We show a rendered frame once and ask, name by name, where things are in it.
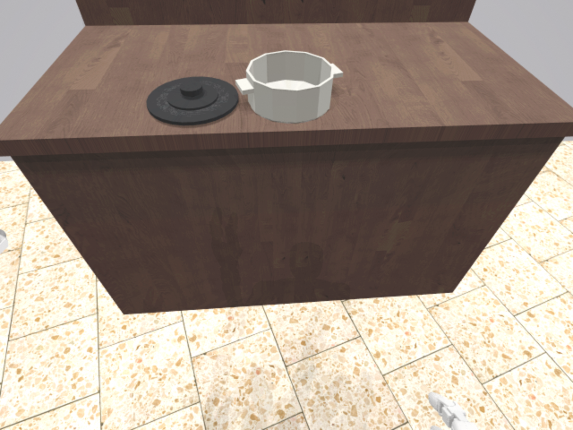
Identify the knob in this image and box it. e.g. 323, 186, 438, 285
180, 81, 203, 97

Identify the robot right hand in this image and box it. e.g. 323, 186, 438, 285
428, 392, 479, 430

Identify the lid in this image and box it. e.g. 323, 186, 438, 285
146, 77, 238, 125

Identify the table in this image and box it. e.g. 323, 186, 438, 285
0, 0, 573, 314

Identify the pot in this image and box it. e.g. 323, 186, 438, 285
235, 50, 343, 124

